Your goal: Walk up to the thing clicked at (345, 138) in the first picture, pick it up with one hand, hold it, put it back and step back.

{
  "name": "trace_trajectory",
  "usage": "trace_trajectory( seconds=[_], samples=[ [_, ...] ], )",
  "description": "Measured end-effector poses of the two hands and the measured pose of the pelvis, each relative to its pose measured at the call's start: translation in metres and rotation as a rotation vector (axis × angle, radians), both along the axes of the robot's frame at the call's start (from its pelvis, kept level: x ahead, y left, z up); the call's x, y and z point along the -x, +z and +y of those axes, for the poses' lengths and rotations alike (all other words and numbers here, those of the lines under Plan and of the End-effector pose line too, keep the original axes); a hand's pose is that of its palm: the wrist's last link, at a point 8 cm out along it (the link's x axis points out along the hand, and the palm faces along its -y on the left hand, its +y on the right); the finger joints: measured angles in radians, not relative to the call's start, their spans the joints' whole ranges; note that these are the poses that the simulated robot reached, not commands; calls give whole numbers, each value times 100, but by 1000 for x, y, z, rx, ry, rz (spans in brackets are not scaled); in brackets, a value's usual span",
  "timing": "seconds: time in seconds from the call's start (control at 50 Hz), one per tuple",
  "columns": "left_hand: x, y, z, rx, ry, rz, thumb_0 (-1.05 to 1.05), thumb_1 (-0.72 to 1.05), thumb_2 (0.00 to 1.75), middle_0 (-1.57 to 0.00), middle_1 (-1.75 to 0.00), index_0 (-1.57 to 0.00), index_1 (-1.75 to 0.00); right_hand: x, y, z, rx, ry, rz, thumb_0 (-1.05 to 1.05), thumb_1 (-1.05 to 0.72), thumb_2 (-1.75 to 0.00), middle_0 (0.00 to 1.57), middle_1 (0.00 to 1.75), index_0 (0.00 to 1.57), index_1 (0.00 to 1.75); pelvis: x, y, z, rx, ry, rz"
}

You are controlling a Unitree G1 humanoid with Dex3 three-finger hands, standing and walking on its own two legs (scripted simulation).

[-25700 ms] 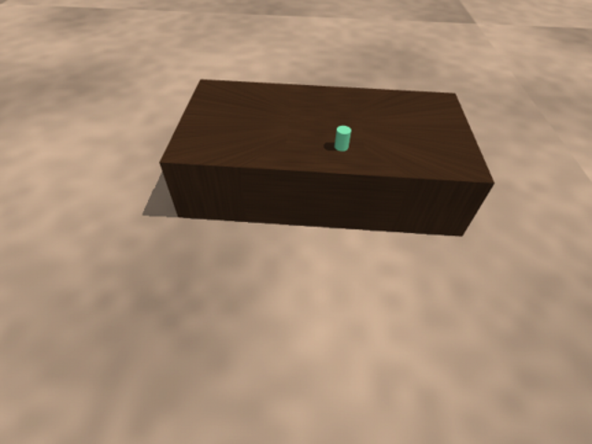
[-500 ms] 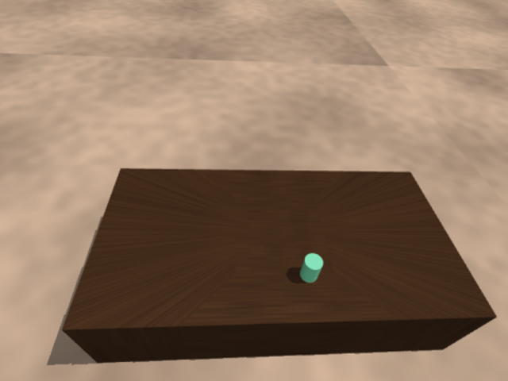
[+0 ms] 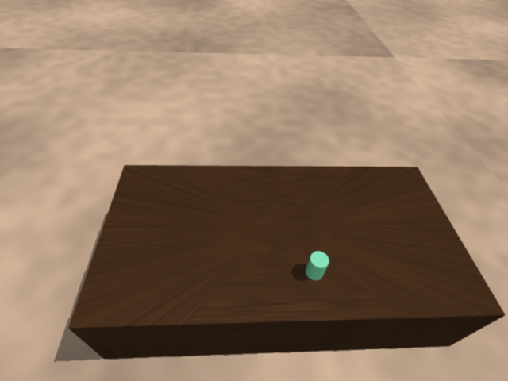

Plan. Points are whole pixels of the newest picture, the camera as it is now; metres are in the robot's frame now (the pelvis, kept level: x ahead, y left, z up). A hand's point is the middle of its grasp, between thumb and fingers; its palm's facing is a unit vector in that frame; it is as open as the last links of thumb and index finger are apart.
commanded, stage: home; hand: right
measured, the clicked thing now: (316, 265) +0.52 -0.23 -0.41
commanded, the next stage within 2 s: stand in 0.18 s
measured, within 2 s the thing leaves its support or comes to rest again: neither
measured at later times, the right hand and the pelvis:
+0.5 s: hand out of the picture +0.09 -0.25 -0.15, palm faces -0.03 +0.93 -0.37, open 15.1 cm; pelvis +0.01 +0.00 +0.00, yaw +1 degrees
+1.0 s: hand out of the picture +0.09 -0.26 -0.15, palm faces -0.05 +0.93 -0.35, open 7.4 cm; pelvis +0.01 -0.01 +0.00, yaw +1 degrees
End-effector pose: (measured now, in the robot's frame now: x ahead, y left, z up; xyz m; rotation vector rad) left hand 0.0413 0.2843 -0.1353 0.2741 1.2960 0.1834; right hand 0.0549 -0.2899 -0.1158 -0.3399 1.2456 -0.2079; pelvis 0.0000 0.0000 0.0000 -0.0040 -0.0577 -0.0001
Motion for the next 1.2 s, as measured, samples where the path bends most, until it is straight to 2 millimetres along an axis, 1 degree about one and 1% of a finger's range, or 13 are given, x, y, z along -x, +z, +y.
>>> trace_trajectory(
  seconds=[0.32,0.38,0.44,0.5,0.58,0.64,0.72,0.8,0.86,0.94,1.2],
  samples=[
    [-25,5,1,-3,-3,-39,0,90,90,-20,-30,-20,-30,-24,4,-3,2,6,-26,0,54,-5,6,5,6,5,-10,2,0,1,5,2],
    [-28,6,2,-6,0,-44,0,90,89,-20,-30,-20,-30,-26,4,-4,4,8,-29,0,50,-9,9,9,9,9,-10,2,-1,0,7,2],
    [-29,7,3,-9,2,-47,0,90,89,-20,-30,-20,-30,-28,4,-5,3,10,-28,0,39,-19,13,15,13,15,-11,2,-1,0,8,3],
    [-30,8,3,-11,4,-47,0,90,89,-20,-30,-20,-30,-29,4,-6,2,11,-27,0,24,-35,16,21,16,21,-11,2,-2,-1,10,5],
    [-29,9,4,-14,6,-45,1,90,89,-20,-30,-20,-30,-29,4,-7,0,13,-25,0,-2,-58,18,26,19,25,-12,2,-3,0,11,6],
    [-28,10,4,-16,9,-42,1,90,89,-20,-30,-20,-30,-29,3,-8,-2,14,-21,0,-23,-70,19,27,20,27,-12,3,-4,-1,13,6],
    [-27,11,3,-18,11,-40,1,90,89,-20,-30,-20,-30,-30,2,-8,-5,16,-19,0,-52,-81,20,29,20,29,-12,3,-4,-1,15,8],
    [-27,11,3,-19,14,-41,1,90,89,-20,-30,-20,-30,-30,2,-9,-7,19,-16,0,-71,-86,20,29,21,29,-12,3,-5,-1,18,9],
    [-27,12,2,-20,14,-44,1,90,89,-20,-30,-20,-30,-31,2,-10,-8,20,-13,0,-80,-88,20,30,21,29,-13,3,-6,-1,21,10],
    [-27,12,1,-20,15,-45,1,90,89,-20,-30,-20,-30,-32,2,-11,-9,21,-14,0,-86,-89,20,30,21,30,-13,3,-7,-1,22,11],
    [-28,13,-1,-23,18,-46,1,90,89,-20,-30,-20,-30,-34,1,-14,-13,28,-12,1,-91,-90,20,30,21,30,-14,3,-11,-2,26,13]
  ],
)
